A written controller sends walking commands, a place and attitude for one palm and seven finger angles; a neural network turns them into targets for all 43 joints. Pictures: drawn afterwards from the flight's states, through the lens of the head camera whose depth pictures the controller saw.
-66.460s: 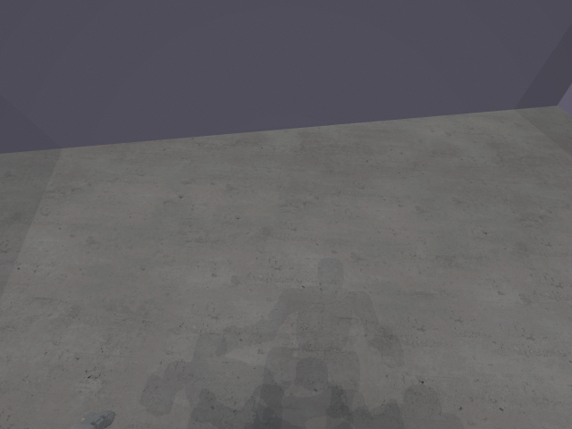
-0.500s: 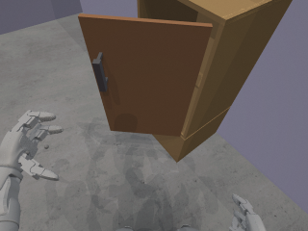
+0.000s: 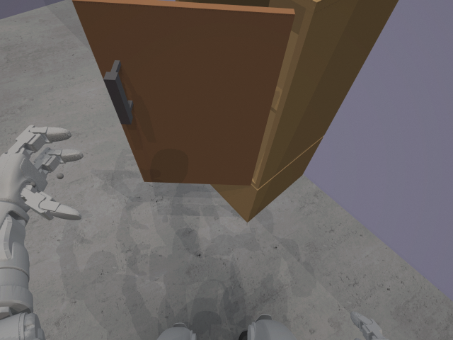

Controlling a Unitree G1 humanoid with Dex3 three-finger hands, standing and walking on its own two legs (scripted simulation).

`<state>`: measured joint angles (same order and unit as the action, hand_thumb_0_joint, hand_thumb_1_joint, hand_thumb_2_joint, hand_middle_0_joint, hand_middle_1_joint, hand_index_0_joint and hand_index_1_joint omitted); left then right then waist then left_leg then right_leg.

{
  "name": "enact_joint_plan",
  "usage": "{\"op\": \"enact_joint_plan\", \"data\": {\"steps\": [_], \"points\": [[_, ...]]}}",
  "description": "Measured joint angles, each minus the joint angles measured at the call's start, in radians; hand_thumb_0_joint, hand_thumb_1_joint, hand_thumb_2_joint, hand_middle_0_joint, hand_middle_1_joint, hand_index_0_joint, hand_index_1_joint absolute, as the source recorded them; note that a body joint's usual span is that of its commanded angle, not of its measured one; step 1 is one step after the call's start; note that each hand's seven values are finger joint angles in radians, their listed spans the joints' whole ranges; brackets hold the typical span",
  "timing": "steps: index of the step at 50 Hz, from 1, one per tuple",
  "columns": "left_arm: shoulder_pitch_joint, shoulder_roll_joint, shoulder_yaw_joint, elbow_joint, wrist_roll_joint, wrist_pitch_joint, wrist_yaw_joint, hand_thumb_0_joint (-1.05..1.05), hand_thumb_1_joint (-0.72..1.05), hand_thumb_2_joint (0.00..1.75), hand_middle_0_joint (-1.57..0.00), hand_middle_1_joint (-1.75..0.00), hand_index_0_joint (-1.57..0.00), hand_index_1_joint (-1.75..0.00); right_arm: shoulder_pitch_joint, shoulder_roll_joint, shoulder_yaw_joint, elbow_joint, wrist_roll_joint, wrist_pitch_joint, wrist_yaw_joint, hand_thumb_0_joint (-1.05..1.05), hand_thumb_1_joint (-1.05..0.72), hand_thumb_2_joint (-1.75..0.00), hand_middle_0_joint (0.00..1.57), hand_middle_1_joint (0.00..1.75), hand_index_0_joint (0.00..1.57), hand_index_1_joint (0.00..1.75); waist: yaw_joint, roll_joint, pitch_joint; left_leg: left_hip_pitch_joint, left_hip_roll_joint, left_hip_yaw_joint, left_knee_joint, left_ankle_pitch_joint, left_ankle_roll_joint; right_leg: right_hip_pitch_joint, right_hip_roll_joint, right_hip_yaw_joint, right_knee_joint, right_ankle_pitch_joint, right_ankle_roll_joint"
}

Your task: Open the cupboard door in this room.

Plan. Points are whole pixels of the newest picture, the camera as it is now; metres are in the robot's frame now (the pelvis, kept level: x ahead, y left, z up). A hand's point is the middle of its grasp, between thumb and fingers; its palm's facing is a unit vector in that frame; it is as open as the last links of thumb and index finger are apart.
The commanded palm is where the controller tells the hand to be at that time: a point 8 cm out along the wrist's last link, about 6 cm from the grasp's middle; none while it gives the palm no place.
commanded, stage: move the hooked fingers beside the handle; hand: left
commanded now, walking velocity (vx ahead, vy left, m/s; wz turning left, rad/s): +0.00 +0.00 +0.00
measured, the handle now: (121, 93) +0.58 +0.23 +0.05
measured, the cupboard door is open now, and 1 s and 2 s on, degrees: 48 48 47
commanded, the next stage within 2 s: slide the fingers in behind the handle in 1.88 s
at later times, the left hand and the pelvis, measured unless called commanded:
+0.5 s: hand (73, 143) +0.43 +0.28 +0.06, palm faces -0.01 -1.00 -0.01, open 14.0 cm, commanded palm +0.42 +0.33 +0.06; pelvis +0.00 +0.02 -0.01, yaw -1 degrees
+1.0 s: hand (95, 112) +0.51 +0.26 +0.06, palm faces -0.01 -1.00 -0.02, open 14.0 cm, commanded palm +0.50 +0.31 +0.05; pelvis +0.00 +0.01 -0.02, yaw -1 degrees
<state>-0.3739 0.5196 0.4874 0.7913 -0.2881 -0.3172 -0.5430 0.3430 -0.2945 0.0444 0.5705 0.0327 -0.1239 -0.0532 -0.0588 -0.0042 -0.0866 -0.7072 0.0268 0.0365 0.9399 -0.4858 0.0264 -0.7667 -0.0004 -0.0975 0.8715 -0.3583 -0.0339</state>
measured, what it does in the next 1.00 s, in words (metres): stands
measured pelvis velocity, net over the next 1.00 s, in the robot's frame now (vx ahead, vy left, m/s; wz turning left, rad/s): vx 0.00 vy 0.01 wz -0.02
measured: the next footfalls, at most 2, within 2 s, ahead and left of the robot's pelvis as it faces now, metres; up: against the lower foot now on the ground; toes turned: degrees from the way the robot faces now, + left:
none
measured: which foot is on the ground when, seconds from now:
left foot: down 0.00-1.00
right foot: down 0.00-1.00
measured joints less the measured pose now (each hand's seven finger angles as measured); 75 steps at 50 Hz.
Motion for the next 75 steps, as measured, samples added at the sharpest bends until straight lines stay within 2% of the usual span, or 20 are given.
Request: {"op": "enact_joint_plan", "data": {"steps": [6,13,27,33,40,45,51,56,60,66,71,75], "points": [[-0.071,0.016,0.010,0.060,0.012,-0.043,-0.012,-0.01,-0.50,0.30,-0.30,-1.20,-0.30,-1.20,0.008,0.001,-0.002,0.021,-0.002,0.025,-0.001,0.01,-0.91,-0.90,0.20,0.30,0.21,0.30,-0.006,-0.005,0.003,-0.029,0.001,-0.004,0.017,-0.005,0.003,-0.024,0.001,-0.004,0.008,-0.001,0.002],[-0.159,0.040,-0.005,0.132,0.033,-0.038,-0.022,-0.01,-0.50,0.30,-0.30,-1.20,-0.30,-1.20,0.008,0.005,-0.003,0.022,-0.004,0.050,-0.002,0.01,-0.91,-0.90,0.20,0.30,0.21,0.30,-0.021,-0.002,-0.007,-0.052,0.000,-0.003,0.025,-0.007,0.009,-0.043,-0.001,-0.002,0.007,0.003,0.009],[-0.303,0.072,-0.009,0.257,0.091,-0.068,0.029,-0.01,-0.50,0.30,-0.30,-1.20,-0.30,-1.20,0.023,0.012,0.003,0.016,-0.016,0.114,0.019,0.00,-0.91,-0.89,0.20,0.30,0.21,0.30,-0.046,-0.002,-0.008,-0.108,-0.001,0.003,0.054,-0.016,0.020,-0.095,-0.002,0.005,0.023,0.005,0.021],[-0.374,0.088,-0.020,0.313,0.114,-0.067,0.048,-0.01,-0.50,0.30,-0.30,-1.20,-0.30,-1.20,0.034,0.014,0.007,0.030,-0.020,0.140,0.020,0.00,-0.91,-0.89,0.20,0.30,0.21,0.30,-0.064,0.001,-0.007,-0.130,-0.002,-0.002,0.065,-0.017,0.022,-0.112,-0.004,0.000,0.027,0.005,0.022],[-0.460,0.127,-0.011,0.367,0.153,-0.065,0.081,-0.01,-0.50,0.30,-0.30,-1.20,-0.30,-1.20,0.045,0.010,0.013,0.031,-0.029,0.160,0.021,0.00,-0.91,-0.89,0.20,0.30,0.21,0.30,-0.095,0.005,0.002,-0.170,0.001,-0.004,0.081,-0.019,0.021,-0.151,-0.001,-0.002,0.039,0.006,0.021],[-0.494,0.150,0.003,0.392,0.161,-0.069,0.087,-0.01,-0.50,0.30,-0.30,-1.20,-0.30,-1.20,0.061,0.009,0.014,0.032,-0.033,0.182,0.026,0.00,-0.91,-0.89,0.20,0.30,0.21,0.30,-0.110,0.010,-0.004,-0.184,0.008,-0.001,0.083,-0.022,0.018,-0.166,0.006,0.001,0.040,0.007,0.018],[-0.566,0.225,0.021,0.474,0.204,-0.033,0.093,-0.01,-0.50,0.30,-0.30,-1.20,-0.30,-1.20,0.069,0.002,0.030,0.012,-0.034,0.199,0.022,0.00,-0.91,-0.89,0.20,0.30,0.21,0.30,-0.141,0.011,0.008,-0.214,0.015,-0.006,0.095,-0.024,0.017,-0.194,0.013,-0.004,0.046,0.008,0.013],[-0.611,0.270,0.036,0.472,0.213,-0.051,0.090,-0.01,-0.50,0.30,-0.30,-1.20,-0.30,-1.20,0.075,-0.002,0.032,0.010,-0.041,0.202,0.023,0.00,-0.91,-0.89,0.20,0.30,0.21,0.30,-0.156,0.011,0.013,-0.255,0.021,-0.012,0.113,-0.028,0.013,-0.231,0.018,-0.010,0.055,0.007,0.009],[-0.625,0.289,0.048,0.477,0.197,-0.045,0.059,-0.01,-0.50,0.30,-0.30,-1.20,-0.30,-1.21,0.079,-0.004,0.032,0.010,-0.040,0.214,0.026,0.00,-0.91,-0.89,0.20,0.30,0.21,0.30,-0.161,0.010,0.011,-0.266,0.027,-0.012,0.115,-0.033,0.012,-0.242,0.023,-0.010,0.054,0.006,0.009],[-0.562,0.298,0.064,0.460,0.204,-0.004,0.037,-0.01,-0.50,0.30,-0.30,-1.20,-0.31,-1.21,0.091,-0.004,0.029,-0.016,-0.037,0.231,0.032,0.00,-0.91,-0.89,0.20,0.30,0.21,0.30,-0.156,0.015,0.006,-0.254,0.032,-0.005,0.100,-0.035,0.015,-0.232,0.031,-0.002,0.035,0.009,0.012],[-0.530,0.271,0.087,0.424,0.190,-0.033,0.045,-0.01,-0.50,0.30,-0.30,-1.20,-0.30,-1.21,0.085,0.003,0.026,-0.011,-0.041,0.227,0.040,0.00,-0.91,-0.89,0.20,0.30,0.21,0.30,-0.143,0.008,0.003,-0.249,0.033,-0.009,0.103,-0.042,0.015,-0.223,0.032,-0.006,0.032,0.004,0.014],[-0.530,0.255,0.068,0.400,0.178,-0.050,0.046,-0.01,-0.50,0.30,-0.30,-1.20,-0.30,-1.21,0.074,0.008,0.022,-0.002,-0.041,0.227,0.044,0.00,-0.91,-0.89,0.20,0.30,0.21,0.30,-0.137,0.006,-0.003,-0.241,0.031,-0.018,0.106,-0.048,0.016,-0.208,0.030,-0.014,0.029,-0.002,0.016]]}}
